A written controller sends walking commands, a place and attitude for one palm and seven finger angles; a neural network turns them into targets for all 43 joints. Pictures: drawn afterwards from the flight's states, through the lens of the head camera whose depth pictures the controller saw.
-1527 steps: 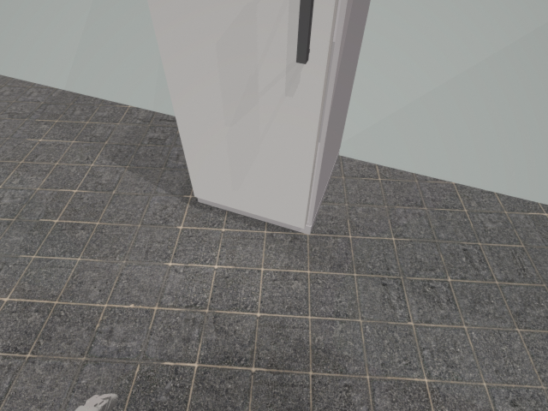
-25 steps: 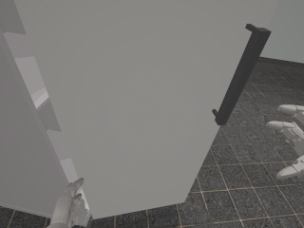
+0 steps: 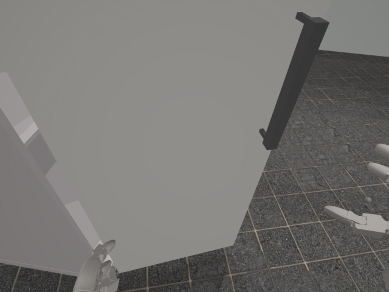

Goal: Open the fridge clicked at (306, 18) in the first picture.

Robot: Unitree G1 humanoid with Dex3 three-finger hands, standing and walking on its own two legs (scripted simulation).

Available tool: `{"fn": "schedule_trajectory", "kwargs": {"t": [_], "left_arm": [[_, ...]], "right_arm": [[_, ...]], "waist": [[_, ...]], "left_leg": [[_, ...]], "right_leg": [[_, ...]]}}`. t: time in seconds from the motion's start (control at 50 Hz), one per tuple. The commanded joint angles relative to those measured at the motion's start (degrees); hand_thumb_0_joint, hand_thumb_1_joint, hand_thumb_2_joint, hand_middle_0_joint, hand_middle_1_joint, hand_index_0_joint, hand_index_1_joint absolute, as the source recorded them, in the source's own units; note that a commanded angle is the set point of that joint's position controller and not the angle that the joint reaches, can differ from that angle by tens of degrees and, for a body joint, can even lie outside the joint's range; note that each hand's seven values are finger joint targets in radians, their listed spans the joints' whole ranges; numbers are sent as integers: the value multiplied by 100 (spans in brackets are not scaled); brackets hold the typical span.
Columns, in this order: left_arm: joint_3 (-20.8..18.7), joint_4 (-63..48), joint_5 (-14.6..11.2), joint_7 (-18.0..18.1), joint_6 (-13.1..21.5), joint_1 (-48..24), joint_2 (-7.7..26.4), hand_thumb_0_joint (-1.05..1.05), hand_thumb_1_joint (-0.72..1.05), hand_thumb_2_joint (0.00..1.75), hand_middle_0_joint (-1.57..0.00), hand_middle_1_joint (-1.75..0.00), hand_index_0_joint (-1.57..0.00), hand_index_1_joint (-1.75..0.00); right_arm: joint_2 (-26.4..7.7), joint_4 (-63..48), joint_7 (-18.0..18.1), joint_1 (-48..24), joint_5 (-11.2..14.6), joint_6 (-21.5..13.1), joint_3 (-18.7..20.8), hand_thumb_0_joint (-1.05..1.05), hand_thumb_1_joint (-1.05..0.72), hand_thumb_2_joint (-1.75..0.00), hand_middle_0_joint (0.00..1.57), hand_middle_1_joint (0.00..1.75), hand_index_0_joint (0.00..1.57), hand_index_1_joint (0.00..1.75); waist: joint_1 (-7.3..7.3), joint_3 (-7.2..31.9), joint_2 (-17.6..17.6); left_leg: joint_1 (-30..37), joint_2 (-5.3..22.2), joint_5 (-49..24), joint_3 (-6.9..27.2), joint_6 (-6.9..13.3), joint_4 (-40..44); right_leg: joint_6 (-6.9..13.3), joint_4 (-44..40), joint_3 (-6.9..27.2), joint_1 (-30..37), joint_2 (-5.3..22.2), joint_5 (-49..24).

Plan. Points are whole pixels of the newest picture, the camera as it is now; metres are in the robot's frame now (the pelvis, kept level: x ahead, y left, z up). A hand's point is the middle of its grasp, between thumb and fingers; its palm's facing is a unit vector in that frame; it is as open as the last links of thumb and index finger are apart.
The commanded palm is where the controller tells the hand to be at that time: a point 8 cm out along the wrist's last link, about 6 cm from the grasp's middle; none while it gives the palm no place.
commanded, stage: draw the hand back to the body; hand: right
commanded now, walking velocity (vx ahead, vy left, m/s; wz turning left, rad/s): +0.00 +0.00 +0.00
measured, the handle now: (283, 90) +0.45 -0.19 +0.22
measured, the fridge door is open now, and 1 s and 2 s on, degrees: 68 68 68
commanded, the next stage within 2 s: step back with the hand held close in 0.78 s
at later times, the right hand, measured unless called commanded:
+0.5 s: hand (375, 223) +0.19 -0.28 +0.15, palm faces +0.46 +0.81 -0.37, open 8.0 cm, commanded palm +0.15 -0.31 +0.17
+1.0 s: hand (378, 215) +0.20 -0.27 +0.16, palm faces +0.48 +0.79 -0.38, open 7.5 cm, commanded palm +0.14 -0.30 +0.18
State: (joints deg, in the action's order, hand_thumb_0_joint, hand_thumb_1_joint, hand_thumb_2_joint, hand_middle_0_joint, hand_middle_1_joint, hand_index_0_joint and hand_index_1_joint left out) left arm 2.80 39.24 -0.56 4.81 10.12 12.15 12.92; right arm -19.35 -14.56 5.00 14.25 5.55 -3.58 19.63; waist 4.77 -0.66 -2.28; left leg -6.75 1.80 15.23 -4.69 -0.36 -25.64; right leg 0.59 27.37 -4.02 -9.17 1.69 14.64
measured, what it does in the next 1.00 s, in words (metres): stands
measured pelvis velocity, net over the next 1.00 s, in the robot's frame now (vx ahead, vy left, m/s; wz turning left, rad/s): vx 0.00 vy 0.00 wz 0.01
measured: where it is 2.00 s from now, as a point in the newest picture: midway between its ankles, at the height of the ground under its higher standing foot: outside the picture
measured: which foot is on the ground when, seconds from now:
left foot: down 0.00-1.00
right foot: down 0.00-1.00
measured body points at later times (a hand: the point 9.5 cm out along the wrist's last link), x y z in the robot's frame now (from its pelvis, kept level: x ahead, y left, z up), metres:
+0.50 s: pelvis +0.01 -0.01 +0.00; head -0.02 +0.00 +0.45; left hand +0.20 +0.21 -0.07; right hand +0.16 -0.32 +0.17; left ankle -0.01 +0.12 -0.74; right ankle +0.01 -0.11 -0.74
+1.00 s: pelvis +0.00 +0.00 +0.00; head -0.02 +0.01 +0.45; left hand +0.19 +0.22 -0.08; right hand +0.16 -0.31 +0.19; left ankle -0.01 +0.12 -0.74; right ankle +0.01 -0.11 -0.74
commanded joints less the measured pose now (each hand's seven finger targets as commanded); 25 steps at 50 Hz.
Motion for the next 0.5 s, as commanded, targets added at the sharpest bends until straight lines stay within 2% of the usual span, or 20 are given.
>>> {"fn": "schedule_trajectory", "kwargs": {"t": [0.0, 0.04, 0.08, 0.1, 0.14, 0.16, 0.18, 0.26, 0.32, 0.38, 0.42, 0.44, 0.48], "left_arm": [[-354, -959, 26, 63, 291, -861, 686, 0, 90, 90, -20, -30, -20, -30], [-374, -959, 33, 61, 265, -881, 725, 0, 90, 90, -20, -30, -20, -30], [-384, -986, 38, 33, 241, -842, 699, 0, 90, 90, -20, -30, -20, -30], [-379, -993, 40, 16, 238, -836, 681, 0, 90, 90, -20, -30, -20, -30], [-407, -994, 48, 14, 193, -848, 710, 0, 90, 90, -20, -30, -20, -30], [-409, -1016, 36, 1, 170, -839, 679, 0, 90, 90, -20, -30, -20, -30], [-411, -1044, 44, -3, 155, -826, 692, 0, 90, 90, -20, -30, -20, -30], [-424, -1080, 39, -2, 105, -822, 659, 0, 90, 90, -20, -30, -20, -30], [-416, -1119, 41, 5, 86, -805, 638, 0, 90, 90, -20, -30, -20, -30], [-416, -1135, 51, 22, 92, -797, 628, 0, 90, 90, -20, -30, -20, -30], [-402, -1124, 49, 36, 97, -796, 633, 0, 90, 90, -20, -30, -20, -30], [-409, -1104, 67, 58, 109, -798, 661, 0, 90, 90, -20, -30, -20, -30], [-399, -1104, 70, 75, 128, -784, 640, 0, 90, 90, -20, -30, -20, -30]], "right_arm": [[-1252, -1398, 188, -824, -68, -498, 556, 0, -21, -57, 22, 70, 22, 70], [-1285, -1445, 199, -665, -81, -521, 604, 0, -28, -60, 22, 66, 22, 66], [-1235, -1568, 194, -384, -96, -544, 597, 0, -36, -64, 22, 62, 22, 62], [-1159, -1558, 189, -279, -93, -541, 540, 0, -39, -65, 22, 60, 22, 60], [-1230, -1480, 187, 31, -95, -522, 663, 0, -47, -69, 22, 55, 22, 55], [-1116, -1522, 166, 114, -87, -522, 582, 0, -50, -71, 21, 53, 21, 53], [-1187, -1630, 163, 129, -80, -531, 640, 0, -54, -73, 21, 51, 21, 51], [-1146, -1701, 151, 518, -84, -521, 676, 0, -68, -80, 21, 43, 21, 43], [-1131, -1777, 157, 646, -78, -491, 674, 0, -79, -85, 20, 36, 20, 36], [-1130, -1992, 177, 739, -108, -476, 639, 0, -90, -90, 20, 30, 20, 30], [-1117, -2075, 195, 507, -114, -451, 572, 0, -90, -90, 20, 30, 20, 30], [-1174, -2099, 214, 432, -132, -444, 605, 0, -90, -90, 20, 30, 20, 30], [-1161, -2088, 240, 398, -146, -425, 593, 0, -90, -90, 20, 30, 20, 30]], "waist": [[-105, 655, -207], [-67, 650, -87], [-42, 713, -265], [-56, 607, -233], [-12, 504, -92], [-40, 426, -93], [-28, 505, -22], [-23, 416, -122], [-31, 383, -93], [-40, 417, -245], [-86, 356, -279], [-85, 321, -125], [-77, 381, -288]], "left_leg": [[-100, -20, -927, 209, 140, 394], [-24, -21, -966, 206, 153, 414], [29, -21, -1169, 202, 156, 353], [13, -23, -1146, 181, 151, 340], [47, -28, -1184, 178, 158, 392], [-12, -22, -1204, 180, 145, 385], [29, -27, -1196, 177, 139, 384], [-8, -15, -1211, 198, 142, 420], [-44, -30, -1089, 189, 132, 435], [-47, -15, -1171, 213, 137, 474], [-116, -33, -1022, 211, 133, 499], [-95, -36, -1027, 200, 143, 527], [-118, -24, -964, 206, 141, 523]], "right_leg": [[122, -532, 313, 422, 11, -980], [125, -559, 337, 415, 22, -1070], [95, -536, 341, 471, 29, -1329], [72, -557, 355, 433, 45, -1348], [85, -569, 330, 355, 47, -1384], [79, -540, 307, 360, 74, -1392], [77, -554, 334, 361, 63, -1382], [81, -528, 285, 336, 79, -1359], [71, -547, 293, 319, 65, -1230], [92, -487, 254, 384, 53, -1268], [81, -515, 277, 397, 48, -1140], [94, -520, 287, 386, 60, -1157], [97, -516, 302, 433, 46, -1085]]}}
